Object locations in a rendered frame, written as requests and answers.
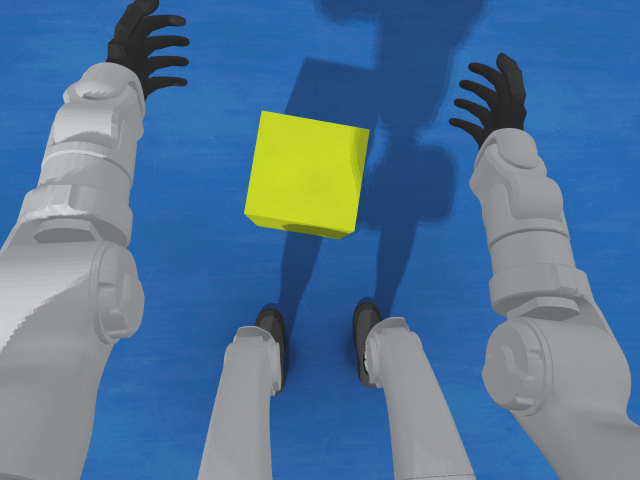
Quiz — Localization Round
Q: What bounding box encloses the robot left hand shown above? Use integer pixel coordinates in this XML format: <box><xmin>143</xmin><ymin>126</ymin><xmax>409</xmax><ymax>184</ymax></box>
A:
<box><xmin>106</xmin><ymin>0</ymin><xmax>190</xmax><ymax>101</ymax></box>

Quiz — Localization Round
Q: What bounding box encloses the robot right hand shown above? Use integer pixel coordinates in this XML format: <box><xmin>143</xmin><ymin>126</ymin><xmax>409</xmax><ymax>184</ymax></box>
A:
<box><xmin>449</xmin><ymin>53</ymin><xmax>527</xmax><ymax>150</ymax></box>

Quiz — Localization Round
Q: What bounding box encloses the robot left forearm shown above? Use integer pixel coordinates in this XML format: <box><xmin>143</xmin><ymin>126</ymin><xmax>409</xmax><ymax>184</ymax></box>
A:
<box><xmin>0</xmin><ymin>62</ymin><xmax>145</xmax><ymax>255</ymax></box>

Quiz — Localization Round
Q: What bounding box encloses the robot right forearm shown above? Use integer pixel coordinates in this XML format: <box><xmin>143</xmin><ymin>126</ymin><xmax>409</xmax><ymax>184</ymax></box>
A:
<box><xmin>469</xmin><ymin>128</ymin><xmax>631</xmax><ymax>398</ymax></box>

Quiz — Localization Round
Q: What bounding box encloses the robot right thigh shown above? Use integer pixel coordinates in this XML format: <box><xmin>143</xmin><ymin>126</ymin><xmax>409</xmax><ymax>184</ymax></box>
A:
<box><xmin>366</xmin><ymin>327</ymin><xmax>476</xmax><ymax>480</ymax></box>

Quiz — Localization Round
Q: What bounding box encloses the carton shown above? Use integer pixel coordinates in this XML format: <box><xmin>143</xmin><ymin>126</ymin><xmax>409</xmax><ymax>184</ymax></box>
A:
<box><xmin>244</xmin><ymin>111</ymin><xmax>370</xmax><ymax>239</ymax></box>

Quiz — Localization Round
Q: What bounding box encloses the robot right upper arm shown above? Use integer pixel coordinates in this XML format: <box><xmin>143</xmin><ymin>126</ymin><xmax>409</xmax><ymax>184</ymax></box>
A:
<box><xmin>482</xmin><ymin>317</ymin><xmax>640</xmax><ymax>480</ymax></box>

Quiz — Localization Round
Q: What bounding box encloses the robot left upper arm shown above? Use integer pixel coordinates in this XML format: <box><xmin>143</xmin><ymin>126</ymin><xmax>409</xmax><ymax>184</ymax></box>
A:
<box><xmin>0</xmin><ymin>241</ymin><xmax>145</xmax><ymax>480</ymax></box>

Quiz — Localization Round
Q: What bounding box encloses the robot thigh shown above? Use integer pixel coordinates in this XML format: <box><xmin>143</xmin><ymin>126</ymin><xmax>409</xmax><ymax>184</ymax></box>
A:
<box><xmin>197</xmin><ymin>336</ymin><xmax>281</xmax><ymax>480</ymax></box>
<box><xmin>366</xmin><ymin>327</ymin><xmax>476</xmax><ymax>480</ymax></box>

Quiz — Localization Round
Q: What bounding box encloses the robot left thigh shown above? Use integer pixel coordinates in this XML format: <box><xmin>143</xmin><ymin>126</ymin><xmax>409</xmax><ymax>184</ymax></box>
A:
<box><xmin>197</xmin><ymin>336</ymin><xmax>281</xmax><ymax>480</ymax></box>

